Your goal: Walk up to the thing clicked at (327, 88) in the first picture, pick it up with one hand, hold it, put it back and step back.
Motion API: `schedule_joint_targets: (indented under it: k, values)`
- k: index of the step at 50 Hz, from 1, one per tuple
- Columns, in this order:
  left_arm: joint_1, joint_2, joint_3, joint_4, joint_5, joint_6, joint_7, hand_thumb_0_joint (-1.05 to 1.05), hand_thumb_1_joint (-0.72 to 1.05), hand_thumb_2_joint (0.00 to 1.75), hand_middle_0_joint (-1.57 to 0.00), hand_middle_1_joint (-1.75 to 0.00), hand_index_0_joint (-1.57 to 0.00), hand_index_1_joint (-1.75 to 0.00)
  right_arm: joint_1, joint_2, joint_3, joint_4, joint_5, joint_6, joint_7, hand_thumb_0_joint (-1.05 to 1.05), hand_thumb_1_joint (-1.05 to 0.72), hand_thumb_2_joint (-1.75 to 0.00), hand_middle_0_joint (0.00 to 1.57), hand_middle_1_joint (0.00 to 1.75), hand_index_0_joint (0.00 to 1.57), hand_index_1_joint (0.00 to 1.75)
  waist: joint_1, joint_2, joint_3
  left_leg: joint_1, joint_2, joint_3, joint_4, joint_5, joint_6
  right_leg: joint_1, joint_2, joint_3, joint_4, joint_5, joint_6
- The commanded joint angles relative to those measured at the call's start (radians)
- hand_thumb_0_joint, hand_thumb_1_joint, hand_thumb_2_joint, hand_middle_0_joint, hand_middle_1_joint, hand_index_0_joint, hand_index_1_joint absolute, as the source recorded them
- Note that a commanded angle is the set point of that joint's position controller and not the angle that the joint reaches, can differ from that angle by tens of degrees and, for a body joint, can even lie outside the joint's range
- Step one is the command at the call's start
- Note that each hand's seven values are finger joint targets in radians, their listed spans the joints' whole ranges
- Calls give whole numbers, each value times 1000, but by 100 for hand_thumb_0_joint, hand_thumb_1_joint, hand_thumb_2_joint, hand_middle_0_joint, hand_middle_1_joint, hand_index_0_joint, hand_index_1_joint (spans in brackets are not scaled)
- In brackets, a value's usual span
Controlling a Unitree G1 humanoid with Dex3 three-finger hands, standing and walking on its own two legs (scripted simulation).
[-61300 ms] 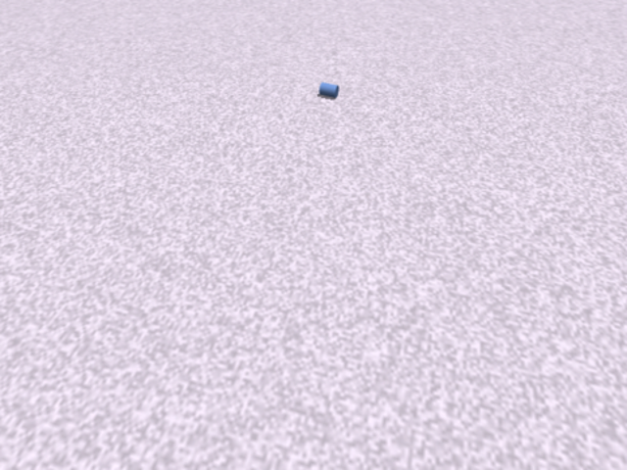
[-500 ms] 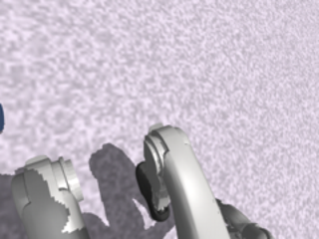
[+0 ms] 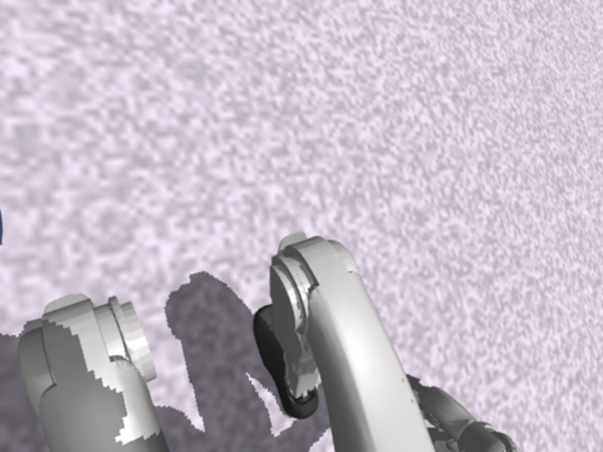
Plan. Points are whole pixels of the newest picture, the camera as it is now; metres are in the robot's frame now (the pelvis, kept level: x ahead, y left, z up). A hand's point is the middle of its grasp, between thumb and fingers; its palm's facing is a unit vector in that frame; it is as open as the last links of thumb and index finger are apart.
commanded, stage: settle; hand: left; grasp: from above
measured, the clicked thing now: out of the picture +0.43 +0.32 -0.26
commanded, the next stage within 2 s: lift in 0.78 s
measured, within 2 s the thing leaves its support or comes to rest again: leaves its support in 0.30 s
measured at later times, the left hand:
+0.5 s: hand out of the picture +0.42 +0.32 -0.18, palm faces -0.41 -0.04 -0.91, open 9.5 cm
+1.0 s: hand out of the picture +0.41 +0.32 -0.10, palm faces -0.45 -0.02 -0.89, open 9.5 cm
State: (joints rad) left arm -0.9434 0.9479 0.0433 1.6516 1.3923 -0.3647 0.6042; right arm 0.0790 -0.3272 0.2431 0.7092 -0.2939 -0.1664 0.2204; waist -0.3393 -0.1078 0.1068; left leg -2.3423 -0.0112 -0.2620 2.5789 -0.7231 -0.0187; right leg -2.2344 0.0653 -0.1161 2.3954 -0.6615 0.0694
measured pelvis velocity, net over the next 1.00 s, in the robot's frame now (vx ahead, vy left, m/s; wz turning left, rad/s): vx -0.01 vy -0.01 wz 0.09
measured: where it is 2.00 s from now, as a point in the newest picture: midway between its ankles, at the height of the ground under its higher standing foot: (221, 420)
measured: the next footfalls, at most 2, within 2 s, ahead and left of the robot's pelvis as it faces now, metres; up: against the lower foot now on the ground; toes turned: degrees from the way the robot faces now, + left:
none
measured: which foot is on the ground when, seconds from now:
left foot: down 0.00-1.00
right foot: down 0.00-1.00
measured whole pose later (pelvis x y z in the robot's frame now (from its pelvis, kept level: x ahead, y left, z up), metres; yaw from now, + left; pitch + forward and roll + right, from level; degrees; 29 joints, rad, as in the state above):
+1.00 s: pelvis -0.01 -0.01 +0.05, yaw +5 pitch +32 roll -10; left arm -0.84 0.77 0.03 1.20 1.31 -0.38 0.27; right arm 0.17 -0.30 0.04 0.68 -0.13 0.01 0.14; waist -0.21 0.00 -0.05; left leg -2.29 -0.02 -0.16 2.37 -0.66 -0.01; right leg -2.19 0.01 -0.05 2.26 -0.64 0.05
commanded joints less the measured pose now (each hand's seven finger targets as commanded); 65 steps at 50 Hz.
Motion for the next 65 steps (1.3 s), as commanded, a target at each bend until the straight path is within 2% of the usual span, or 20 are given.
schedule_joint_targets:
  k: [1,5,9,13,15,16,18,20,24,26,28,34,36,41,44,45,47,54,61,65]
  values:
    - [-246,201,25,-105,-30,3,36,0,59,57,-103,-38,-101,-41,153,-318,-102,4,6,-6,-17,0,-91,-90,20,30,20,30,-34,463,-596,476,18,122,-295,172,22,287,24,-138,-195,191,-91]
    - [-249,218,36,-152,-20,14,26,0,64,58,-106,-40,-104,-42,164,-320,-108,-11,11,-13,-10,0,-91,-90,20,30,20,30,-30,501,-623,497,17,129,-289,194,20,291,21,-133,-187,207,-94]
    - [-248,248,96,-272,-19,14,21,0,66,60,-107,-40,-105,-42,182,-324,-134,-19,22,-5,-8,0,-90,-90,20,30,20,30,0,566,-708,560,13,126,-302,254,8,283,15,-140,-171,249,-100]
    - [-252,229,115,-379,-32,25,-1,0,71,60,-110,-40,-108,-42,195,-313,-167,-14,36,-3,2,0,-90,-90,20,30,20,30,5,601,-730,581,9,145,-302,280,7,276,9,-132,-176,270,-97]
    - [-227,260,145,-462,-40,35,-15,0,73,62,-113,-40,-110,-42,186,-311,-194,-40,56,1,2,0,-90,-90,20,30,20,30,38,627,-789,615,9,151,-315,285,4,281,3,-115,-178,271,-107]
    - [-187,202,131,-484,-51,44,-26,0,75,62,-114,-38,-112,-41,202,-304,-209,-19,63,10,1,0,-90,-90,20,30,20,30,52,639,-807,617,2,162,-328,297,5,283,-1,-111,-192,276,-106]
    - [-203,175,115,-510,-68,57,-55,0,77,62,-116,-35,-113,-39,207,-293,-229,-24,87,19,4,0,-90,-90,20,30,20,30,49,632,-800,613,4,156,-351,270,5,248,-5,-107,-195,255,-112]
    - [-219,164,112,-589,-76,71,-80,0,79,63,-118,-35,-115,-38,215,-280,-252,-23,110,33,-2,0,-90,-90,20,30,20,30,75,654,-859,644,1,166,-381,272,7,255,-12,-91,-211,256,-109]
    - [-239,79,45,-529,-85,89,-153,0,80,62,-120,-30,-116,-34,235,-256,-258,-15,138,66,-11,0,-90,-90,20,30,20,30,64,564,-797,579,-6,171,-398,239,23,235,-17,-77,-244,235,-109]
    - [-240,109,69,-556,-94,86,-188,0,81,63,-122,-28,-117,-33,236,-261,-266,-39,143,77,-22,0,-89,-90,20,30,20,30,74,484,-805,562,-10,176,-398,240,32,264,-19,-71,-271,236,-108]
    - [-242,28,7,-543,-108,77,-238,0,82,63,-124,-27,-119,-33,254,-241,-264,-22,149,91,-28,0,-89,-90,20,30,20,30,66,470,-800,564,-12,188,-407,240,37,293,-20,-60,-294,236,-105]
    - [-231,92,37,-576,-137,32,-317,0,86,63,-126,-29,-122,-34,261,-240,-267,-50,166,133,-63,0,-90,-90,20,30,20,30,85,383,-816,535,-18,196,-416,225,43,366,-22,-43,-337,210,-106]
    - [-231,80,35,-584,-140,14,-324,0,87,62,-125,-31,-123,-35,262,-232,-264,-56,167,143,-71,0,-90,-90,20,30,20,30,90,375,-793,527,-20,206,-425,212,42,375,-24,-36,-354,191,-106]
    - [-271,128,76,-652,-125,-34,-301,0,89,65,-126,-33,-123,-36,249,-234,-268,-66,163,160,-90,0,-89,-90,20,30,20,30,112,443,-837,606,-20,200,-451,205,29,321,-26,-41,-347,161,-113]
    - [-288,113,67,-662,-118,-37,-279,0,91,70,-131,-39,-127,-43,255,-225,-274,-57,162,163,-96,0,-91,-91,20,30,20,30,108,456,-855,629,-18,207,-465,207,31,325,-27,-37,-352,176,-109]
    - [-276,117,74,-649,-111,-32,-274,0,86,69,-123,-34,-119,-38,260,-231,-278,-55,163,163,-98,0,-89,-89,20,30,20,30,109,449,-856,637,-23,202,-469,204,29,314,-29,-39,-352,168,-114]
    - [-296,121,75,-681,-118,-17,-270,0,85,71,-124,-37,-120,-42,257,-225,-287,-61,167,163,-100,0,-90,-90,20,30,20,30,126,495,-898,674,-19,201,-503,191,27,305,-33,-35,-352,160,-115]
    - [-244,85,59,-714,-181,63,-345,0,84,74,-125,-36,-120,-42,279,-211,-323,-56,203,170,-107,0,-90,-90,20,30,20,30,144,464,-935,698,-17,207,-586,164,42,362,-41,-12,-407,164,-110]
    - [-145,63,54,-857,-261,65,-448,0,83,72,-122,-40,-119,-43,277,-191,-339,-87,234,190,-125,0,-90,-90,20,30,20,30,165,403,-941,733,-11,211,-648,172,47,455,-43,14,-489,169,-103]
    - [-77,55,63,-912,-278,51,-472,0,85,75,-125,-37,-121,-42,266,-186,-344,-108,247,198,-139,0,-90,-90,20,30,20,30,181,394,-928,788,-8,191,-708,164,39,465,-45,17,-520,160,-107]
